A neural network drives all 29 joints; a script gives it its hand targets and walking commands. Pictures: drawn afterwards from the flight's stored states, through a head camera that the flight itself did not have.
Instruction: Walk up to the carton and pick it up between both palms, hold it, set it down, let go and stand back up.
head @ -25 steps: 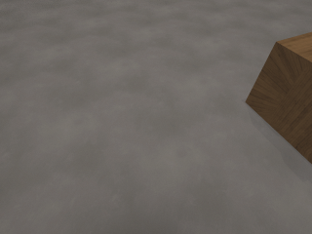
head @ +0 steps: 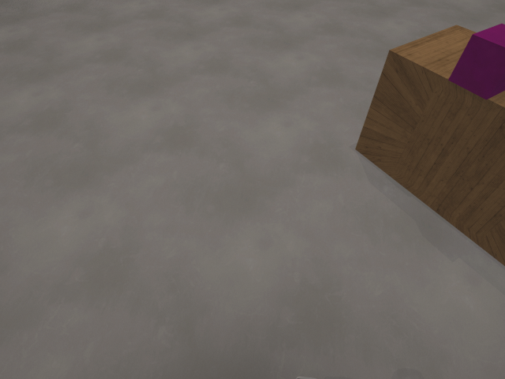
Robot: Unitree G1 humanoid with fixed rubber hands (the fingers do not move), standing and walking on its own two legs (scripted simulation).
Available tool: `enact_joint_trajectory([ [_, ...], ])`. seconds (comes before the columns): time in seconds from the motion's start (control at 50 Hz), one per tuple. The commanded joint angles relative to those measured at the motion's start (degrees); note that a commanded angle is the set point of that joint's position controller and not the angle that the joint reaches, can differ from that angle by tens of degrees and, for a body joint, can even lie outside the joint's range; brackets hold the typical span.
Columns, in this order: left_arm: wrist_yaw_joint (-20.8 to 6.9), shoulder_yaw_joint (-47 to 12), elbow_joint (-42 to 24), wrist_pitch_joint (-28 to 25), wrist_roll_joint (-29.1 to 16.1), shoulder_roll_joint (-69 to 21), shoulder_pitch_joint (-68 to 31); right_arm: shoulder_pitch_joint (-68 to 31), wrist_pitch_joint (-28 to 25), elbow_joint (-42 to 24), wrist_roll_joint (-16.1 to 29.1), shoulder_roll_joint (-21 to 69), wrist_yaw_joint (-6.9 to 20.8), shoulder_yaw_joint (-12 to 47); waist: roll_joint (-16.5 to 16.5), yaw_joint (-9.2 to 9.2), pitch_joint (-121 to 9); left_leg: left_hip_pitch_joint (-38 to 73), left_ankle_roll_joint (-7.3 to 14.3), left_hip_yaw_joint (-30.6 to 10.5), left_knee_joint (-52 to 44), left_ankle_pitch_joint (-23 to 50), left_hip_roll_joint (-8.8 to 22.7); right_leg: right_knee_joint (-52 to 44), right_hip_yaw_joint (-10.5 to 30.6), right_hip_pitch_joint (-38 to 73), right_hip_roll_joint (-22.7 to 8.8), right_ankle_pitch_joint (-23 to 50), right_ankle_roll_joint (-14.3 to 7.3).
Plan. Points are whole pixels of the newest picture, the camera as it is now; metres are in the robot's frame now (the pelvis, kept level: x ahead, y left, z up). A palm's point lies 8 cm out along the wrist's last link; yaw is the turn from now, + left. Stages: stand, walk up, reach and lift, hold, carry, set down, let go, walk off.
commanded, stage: walk up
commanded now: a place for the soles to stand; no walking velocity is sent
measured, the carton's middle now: (494, 61) +1.19 -0.84 -0.08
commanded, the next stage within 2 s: none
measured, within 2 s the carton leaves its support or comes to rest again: neither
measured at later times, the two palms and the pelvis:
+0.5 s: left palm (196, 330) +0.24 +0.13 -0.16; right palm (476, 371) +0.18 -0.37 -0.12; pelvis +0.18 -0.11 -0.02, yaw -20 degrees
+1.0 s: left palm (318, 189) +0.59 -0.14 -0.14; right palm out of the picture +0.20 -0.45 -0.16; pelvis +0.37 -0.27 -0.03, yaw -37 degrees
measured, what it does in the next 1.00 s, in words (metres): walks ahead, turning right: right foot, then left foot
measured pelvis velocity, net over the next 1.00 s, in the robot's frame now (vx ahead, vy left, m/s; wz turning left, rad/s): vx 0.37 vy -0.27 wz -0.64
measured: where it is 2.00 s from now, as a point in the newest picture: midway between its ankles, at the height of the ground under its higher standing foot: (384, 258)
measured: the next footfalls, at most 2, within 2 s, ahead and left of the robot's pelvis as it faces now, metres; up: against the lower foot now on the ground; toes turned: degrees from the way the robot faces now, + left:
right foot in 0.18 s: +0.17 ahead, -0.23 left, +0.00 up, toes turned -17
left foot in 0.48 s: +0.32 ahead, -0.03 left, +0.00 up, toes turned -14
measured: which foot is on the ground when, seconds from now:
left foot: down 0.00-0.18, up 0.20-0.46, down 0.48-0.88, up 0.90-1.00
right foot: up 0.00-0.16, down 0.18-0.48, up 0.50-0.86, down 0.88-1.00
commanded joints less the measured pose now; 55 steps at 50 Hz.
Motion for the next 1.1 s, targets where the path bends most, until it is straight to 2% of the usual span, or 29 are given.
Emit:
enact_joint_trajectory([
  [0.0, -1.59, 1.67, -8.43, -1.19, 0.13, 6.27, -3.52, -1.1, -2.31, -4.4, -1.17, -13.7, -0.98, -2.35, 9.93, 0.19, 6.7, 1.8, 14.47, -15.17, -18.39, -13.72, 23.44, 4.15, 6.29, -15.65, -10.69, 0.33, 2.09],
  [0.08, -3.43, 1.19, -10.14, -1.43, -0.7, 4.54, -4.77, -2.57, -1.64, -6.62, -1.79, -15.83, 0.64, -2.11, 11.62, 0.49, 9.31, -7.88, 11.83, 1.31, -14.32, -14.93, 17.17, -7.36, -3.61, -0.88, -6.93, 6.1, 0.12],
  [0.12, -3.58, 1.64, -8.86, -2.29, -1.39, 6.22, 0.71, -3.9, -0.34, -8.1, -2.03, -16.91, 1.32, -2.18, 10.76, 2.61, 7.4, -13.16, 10.58, 5.35, -8.51, -19.27, 14.55, -10.67, -9.9, 10.34, -2.34, 8.14, -1.66],
  [0.14, -3.12, 2.34, -7.78, -2.86, -1.94, 8.5, 5.88, -5.04, 0.4, -8.81, -1.77, -16.83, 1.81, -1.73, 6.35, 5.76, 5.91, -17.0, 9.42, 6.97, -0.57, -16.14, 12.99, -13.74, -11.12, 17.88, -0.11, 9.95, -2.96],
  [0.16, -2.11, 3.51, -5.34, -3.48, -2.41, 11.1, 13.75, -4.51, 1.05, -9.49, -1.75, -13.83, 2.76, -0.38, -2.62, 9.32, 1.41, -16.77, 8.25, 9.82, 17.52, -5.82, 8.16, -17.95, -10.03, 24.52, 3.57, 6.9, -4.54],
  [0.18, -1.0, 4.8, -5.83, -3.45, -3.41, 17.51, 19.8, -5.11, 1.37, -13.39, -0.81, -9.34, 4.63, 1.29, -20.32, 11.28, -1.4, -28.06, 5.06, 7.8, 41.49, -17.23, -0.5, -31.55, 17.39, 28.04, -6.69, -6.37, -10.58],
  [0.2, -0.03, 4.84, -8.28, -2.87, -5.32, 20.6, 18.26, -4.89, 1.52, -18.55, 1.64, -9.42, 6.08, 2.01, -18.45, 9.16, -3.38, -34.94, 4.68, -4.72, 48.27, -20.46, -2.99, -45.14, 43.16, 25.85, -15.32, -20.67, -15.44],
  [0.22, 1.2, 4.53, -8.97, -2.36, -5.71, 21.55, 13.96, -5.71, 0.93, -20.01, 2.73, -10.86, 6.62, 2.5, -11.96, 7.2, -1.92, -36.43, 5.21, -10.21, 49.6, -16.72, 0.3, -48.32, 46.28, 23.41, -18.42, -28.52, -16.7],
  [0.3, 2.03, 1.86, -13.71, -2.92, -2.33, 16.53, 3.26, 2.77, -0.87, -18.22, 2.36, -13.72, 5.79, 2.85, -8.05, 1.21, -0.73, -24.43, 3.66, -9.92, 34.11, -15.43, 4.51, -39.86, 26.93, 9.23, -14.88, -15.03, -15.48],
  [0.4, 0.09, 1.18, -14.09, -3.11, -2.14, 15.56, 0.74, 5.85, -0.02, -19.8, 2.01, -11.87, 5.64, 2.47, -4.23, -1.12, 1.15, -9.98, 3.9, -4.27, 20.01, -2.09, -0.69, -37.16, 18.64, -5.41, -9.63, -18.91, -13.41],
  [0.44, -0.55, 0.26, -14.25, -2.39, -2.02, 14.08, -2.63, 13.15, -0.38, -18.55, 1.51, -11.77, 5.04, 1.47, -0.34, -5.48, 1.74, 4.43, 4.84, -0.86, 12.65, 2.28, -4.18, -28.31, 14.63, -16.78, -5.28, -24.99, -10.07],
  [0.46, -0.9, -1.04, -14.76, -2.13, -1.81, 10.89, -3.15, 17.18, -0.73, -18.6, 1.01, -13.04, 4.5, 0.69, 7.35, -7.48, 2.49, 8.82, 6.04, -8.17, 6.24, -6.97, -0.21, -15.76, 10.72, -22.11, -0.65, -25.66, -7.02],
  [0.48, -1.28, -2.29, -16.16, -2.41, -1.82, 6.38, -2.68, 20.33, -1.35, -19.6, 1.3, -16.97, 3.59, -0.15, 18.5, -8.37, 2.14, 6.28, 8.36, -37.87, -12.3, -30.96, 17.53, 9.26, 3.52, -25.02, 5.81, -14.57, -3.03],
  [0.5, -1.2, -1.8, -17.13, -2.1, -1.09, 8.39, 0.59, 17.41, -1.18, -19.81, 2.31, -19.18, 2.27, -0.19, 9.74, -4.51, 7.35, -0.01, 10.55, -55.21, -24.03, -45.51, 25.19, 16.98, 7.41, -27.99, 4.06, -8.41, -1.29],
  [0.52, -1.41, -1.2, -16.12, -2.0, -1.07, 10.8, 2.0, 12.67, -1.5, -19.89, 3.08, -19.42, 1.64, -0.18, 5.74, -2.01, 10.84, -2.54, 12.2, -51.4, -23.76, -44.94, 25.58, 19.85, 8.22, -27.99, 0.97, -3.13, -0.01],
  [0.58, -1.97, -0.8, -14.38, -2.67, -0.53, 10.72, 1.11, 8.38, -3.57, -18.31, 2.56, -14.82, 2.35, 1.32, 9.72, -1.42, 9.64, -2.13, 10.69, -25.4, -20.07, -24.59, 18.25, 12.27, 7.88, -22.79, -2.45, 6.14, 1.7],
  [0.62, -2.62, -1.05, -13.97, -3.22, -0.7, 8.24, 0.13, 10.4, -4.66, -15.74, 1.7, -11.54, 2.93, 2.08, 10.67, -1.36, 7.31, -0.5, 11.04, -14.42, -17.86, -6.67, 15.64, 8.98, 5.62, -20.04, -2.8, 10.16, 1.48],
  [0.68, -3.12, -2.11, -15.76, -3.69, -0.97, 4.44, -5.3, 12.8, -4.63, -14.03, 1.22, -11.29, 3.14, 2.28, 10.21, -2.24, 5.88, 2.31, 11.64, -3.29, -13.85, 16.03, 13.82, -0.58, 2.2, -17.41, -2.85, 14.15, 0.13],
  [0.72, -3.47, -2.63, -16.79, -3.94, -0.83, 3.21, -7.93, 12.09, -3.75, -14.0, 1.05, -12.45, 3.24, 2.25, 11.46, -1.99, 4.43, 1.99, 10.88, 3.25, -12.24, 20.69, 12.25, -9.2, -1.13, -11.4, -2.05, 17.94, -1.23],
  [0.8, -3.11, -1.58, -16.52, -4.03, -0.01, 4.18, -6.21, 13.05, -1.03, -13.68, 0.32, -15.73, 3.04, 1.97, 9.02, -0.2, 3.4, -0.91, 10.77, 5.48, -7.22, 14.59, 14.92, -17.52, -5.97, 3.51, 0.97, 18.04, -4.0],
  [0.82, -2.6, -0.9, -15.47, -4.14, -0.03, 5.17, -1.86, 12.23, -0.18, -13.6, 0.15, -16.35, 2.99, 2.0, 7.61, 2.4, 2.61, -2.17, 10.37, 6.99, -1.41, 16.92, 14.66, -19.96, -6.6, 8.83, 1.91, 18.2, -4.99],
  [0.84, -1.77, 0.24, -13.98, -4.39, 0.15, 7.45, 4.31, 13.71, 0.61, -13.58, 0.24, -15.59, 3.31, 2.37, 2.43, 4.99, -1.14, -5.03, 9.1, 9.61, 11.63, 19.05, 12.34, -21.91, -5.61, 18.27, 3.14, 15.54, -6.01],
  [0.86, -0.69, 1.92, -13.21, -4.42, -0.1, 12.14, 12.26, 16.66, 0.92, -14.58, 0.56, -13.47, 4.13, 3.29, -4.44, 7.89, -8.56, -12.06, 6.88, 9.24, 27.77, 12.2, 8.91, -20.35, 3.68, 30.21, -1.07, 11.76, -7.51],
  [0.88, 0.55, 3.69, -14.81, -4.05, -1.39, 17.08, 15.98, 17.48, 1.24, -17.68, 2.23, -10.22, 5.12, 3.96, -12.27, 8.17, -13.7, -26.22, 3.82, 4.72, 45.5, -13.9, 0.46, -28.87, 32.1, 37.37, -14.38, 5.22, -12.81],
  [0.9, 1.81, 4.61, -16.41, -3.35, -4.08, 20.41, 14.56, 13.42, 1.74, -20.77, 3.17, -12.84, 5.25, 3.28, -4.9, 8.53, -14.58, -29.3, 3.91, -5.32, 50.31, -12.56, -0.34, -39.01, 45.53, 33.17, -19.87, -6.65, -16.5],
  [0.92, 2.57, 4.13, -17.38, -3.01, -4.36, 20.0, 10.09, 10.23, 1.38, -21.6, 3.56, -13.17, 5.35, 3.1, -3.71, 7.24, -8.51, -31.26, 4.37, -8.16, 52.62, -7.88, 2.42, -41.41, 42.82, 27.6, -20.65, -12.5, -15.87],
  [0.98, 2.12, 1.56, -18.64, -4.04, -2.52, 12.49, 2.62, 12.7, 0.57, -19.86, 2.05, -12.56, 5.26, 2.65, -4.62, 2.23, -2.61, -25.67, 4.14, -9.44, 41.99, -9.28, 4.59, -39.98, 27.92, 13.67, -16.32, -6.26, -16.63],
  [1.04, 1.41, 0.96, -17.98, -5.69, -1.64, 10.65, 0.78, 15.28, 1.0, -19.15, 1.51, -11.09, 5.94, 2.07, -5.08, -0.07, -2.54, -20.08, 3.17, -9.17, 33.0, -9.35, 3.64, -39.68, 21.52, 6.31, -14.3, -2.39, -16.57],
  [1.08, 1.19, 1.05, -17.48, -5.82, -1.75, 10.87, 0.25, 12.69, 1.11, -20.24, 1.3, -10.11, 6.31, 1.79, -5.68, -0.13, -0.1, -19.68, 2.58, -7.86, 27.74, -4.52, 3.05, -41.06, 19.54, 2.44, -13.55, -7.88, -15.88],
])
